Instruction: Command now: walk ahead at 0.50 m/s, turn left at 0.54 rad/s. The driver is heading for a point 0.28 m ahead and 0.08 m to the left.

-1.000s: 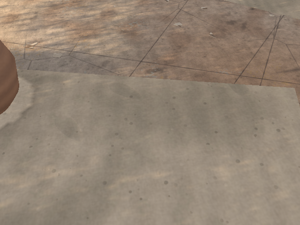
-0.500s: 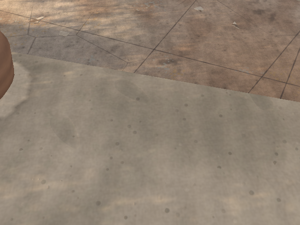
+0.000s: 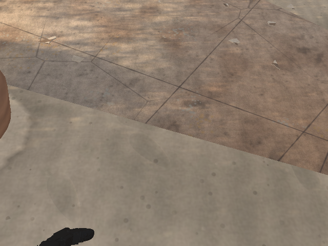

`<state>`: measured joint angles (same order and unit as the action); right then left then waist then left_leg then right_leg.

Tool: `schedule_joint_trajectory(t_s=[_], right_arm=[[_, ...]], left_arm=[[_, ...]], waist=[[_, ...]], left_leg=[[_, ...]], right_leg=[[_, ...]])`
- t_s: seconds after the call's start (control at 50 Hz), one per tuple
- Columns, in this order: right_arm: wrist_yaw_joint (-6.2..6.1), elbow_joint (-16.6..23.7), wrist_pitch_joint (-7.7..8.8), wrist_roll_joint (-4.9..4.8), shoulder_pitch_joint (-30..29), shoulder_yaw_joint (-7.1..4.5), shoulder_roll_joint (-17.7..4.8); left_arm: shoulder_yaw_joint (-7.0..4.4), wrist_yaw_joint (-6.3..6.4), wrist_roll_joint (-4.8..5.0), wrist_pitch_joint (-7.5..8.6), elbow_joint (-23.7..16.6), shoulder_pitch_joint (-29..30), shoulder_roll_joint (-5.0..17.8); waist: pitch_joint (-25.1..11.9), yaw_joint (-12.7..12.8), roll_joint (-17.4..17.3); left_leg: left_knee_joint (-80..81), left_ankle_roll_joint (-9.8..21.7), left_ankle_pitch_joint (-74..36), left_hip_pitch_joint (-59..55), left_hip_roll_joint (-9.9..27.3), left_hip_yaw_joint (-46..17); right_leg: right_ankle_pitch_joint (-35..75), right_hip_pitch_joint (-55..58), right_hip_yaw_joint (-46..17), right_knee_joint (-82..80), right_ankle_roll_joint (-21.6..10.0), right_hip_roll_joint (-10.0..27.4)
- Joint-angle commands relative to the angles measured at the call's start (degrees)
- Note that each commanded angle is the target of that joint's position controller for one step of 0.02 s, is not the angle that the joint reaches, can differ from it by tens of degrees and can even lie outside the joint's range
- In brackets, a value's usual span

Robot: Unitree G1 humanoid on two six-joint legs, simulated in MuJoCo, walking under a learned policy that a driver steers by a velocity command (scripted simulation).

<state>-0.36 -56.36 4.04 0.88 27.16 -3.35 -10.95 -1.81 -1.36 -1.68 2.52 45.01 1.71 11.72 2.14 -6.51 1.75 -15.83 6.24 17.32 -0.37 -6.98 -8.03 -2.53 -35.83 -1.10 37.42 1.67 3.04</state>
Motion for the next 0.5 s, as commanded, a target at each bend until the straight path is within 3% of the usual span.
schedule_joint_trajectory(t_s=[0.02,0.06,0.08,0.1,0.12,0.14,0.16,0.18,0.2,0.22,0.24,0.32,0.38,0.42,0.46,0.5], right_arm=[[-0.83,2.9,0.12,0.36,2.4,-2.19,-9.8],[-0.55,4.3,0.49,0.18,-1.2,-2.72,-11.5],[0.07,4.9,0.92,-0.42,-2.6,-2.72,-11.3],[0.27,7.4,1.36,-1.38,-2.9,-1.89,-7.8],[-0.20,8.2,0.79,-4.00,6.0,-1.09,-2.9],[-0.81,6.4,-0.19,-1.58,6.6,-1.84,-7.9],[-0.63,6.3,-0.67,-0.51,2.2,-1.96,-7.7],[-0.39,7.1,-0.88,-0.03,-1.3,-1.86,-6.6],[0.03,7.6,-1.32,0.42,-3.0,-1.95,-6.3],[0.52,8.0,-2.08,0.64,-3.1,-1.86,-5.7],[0.79,8.1,-2.65,0.74,-3.1,-1.82,-5.4],[1.30,8.8,-3.70,0.69,-5.6,-1.21,-4.6],[1.61,10.0,-4.05,0.50,-11.3,0.22,-3.4],[1.38,10.3,-4.18,0.26,-14.0,0.73,-3.7],[0.97,10.5,-3.93,0.17,-15.3,0.96,-4.4],[0.56,9.9,-3.22,0.41,-14.6,1.29,-3.9]], left_arm=[[-0.85,0.12,0.55,1.66,-6.5,5.2,5.0],[-1.85,0.92,0.79,2.40,-4.2,-4.7,7.4],[-2.65,1.58,0.20,3.13,-2.3,-13.0,9.3],[-3.67,2.62,-1.66,3.48,-1.8,-23.0,13.7],[-4.70,2.36,-2.67,2.92,-2.0,-22.0,18.5],[-4.32,1.85,-0.87,2.07,-2.6,-19.4,13.6],[-2.72,1.58,-0.13,2.15,-3.2,-15.0,7.7],[-1.75,1.27,-0.11,2.39,-2.8,-13.5,4.8],[-1.31,1.33,-0.02,2.73,-2.0,-14.3,3.8],[-1.24,1.51,0.37,3.05,-1.0,-15.0,4.0],[-1.27,1.41,0.58,3.47,-0.1,-16.2,4.5],[-1.30,1.30,0.26,3.65,0.6,-16.8,6.4],[-1.06,1.34,0.32,2.78,1.1,-16.5,6.7],[-1.40,1.22,0.39,2.26,1.9,-18.6,7.9],[-1.60,1.18,0.55,1.56,2.7,-20.4,8.5],[-1.50,1.48,1.06,0.72,2.9,-19.9,8.2]], waist=[[0.8,2.0,-7.4],[-3.4,6.8,-7.1],[-8.3,10.9,-4.4],[-17.1,14.2,1.2],[-23.3,9.0,14.5],[-19.7,7.5,6.8],[-11.3,6.8,1.0],[-7.0,6.4,-1.5],[-5.7,6.2,0.8],[-5.1,5.4,3.9],[-5.3,5.0,4.8],[-7.1,3.5,4.0],[-6.5,4.4,5.9],[-6.7,5.8,6.7],[-6.3,6.7,6.3],[-5.2,5.6,4.5]], left_leg=[[-3.3,5.3,-34.9,-1.4,14.7,-11.4],[-11.3,2.7,-42.8,2.5,12.9,-10.7],[-22.0,1.4,-41.0,6.4,9.6,-8.0],[-38.1,0.3,-24.9,14.3,6.4,-4.3],[-54.4,-1.8,16.2,30.3,-2.3,2.1],[-60.4,-1.3,12.9,33.6,2.7,1.4],[-60.2,-2.0,8.5,33.2,4.1,1.6],[-57.7,-2.7,6.6,32.6,5.3,1.9],[-55.0,-3.2,5.9,32.0,6.3,1.8],[-53.3,-3.8,5.5,30.8,6.4,2.2],[-51.8,-4.1,4.8,29.5,5.7,2.5],[-44.2,-5.0,0.6,28.6,4.7,3.5],[-31.1,-5.3,-4.9,22.8,5.9,6.8],[-25.9,-5.5,-6.8,19.4,6.0,8.4],[-21.4,-5.0,-6.5,17.3,6.1,9.0],[-11.3,-3.8,-10.7,11.8,6.2,9.3]], right_leg=[[-2.2,2.7,0.8,-5.8,-1.1,-2.8],[-4.9,18.6,1.7,-10.2,-2.9,-5.3],[-2.2,30.5,0.3,-12.5,-4.6,-2.9],[-6.0,43.9,-11.4,-11.7,-7.3,10.6],[7.0,54.8,-36.3,-15.6,-15.9,25.5],[9.2,48.5,-38.6,-15.6,-17.3,23.6],[16.7,39.8,-27.9,-15.8,-16.2,20.2],[25.8,34.1,-19.2,-16.4,-14.6,17.0],[31.3,31.9,-13.6,-17.1,-13.0,14.2],[34.1,29.9,-10.0,-18.2,-12.3,12.3],[37.5,28.8,-8.0,-18.6,-11.9,11.5],[40.9,27.7,-2.9,-19.9,-13.0,10.7],[36.3,24.2,1.7,-20.5,-11.7,8.1],[32.9,24.4,1.5,-19.8,-11.6,8.3],[27.5,25.3,-0.3,-18.4,-11.7,9.2],[16.9,24.0,-1.6,-15.7,-10.0,8.8]])
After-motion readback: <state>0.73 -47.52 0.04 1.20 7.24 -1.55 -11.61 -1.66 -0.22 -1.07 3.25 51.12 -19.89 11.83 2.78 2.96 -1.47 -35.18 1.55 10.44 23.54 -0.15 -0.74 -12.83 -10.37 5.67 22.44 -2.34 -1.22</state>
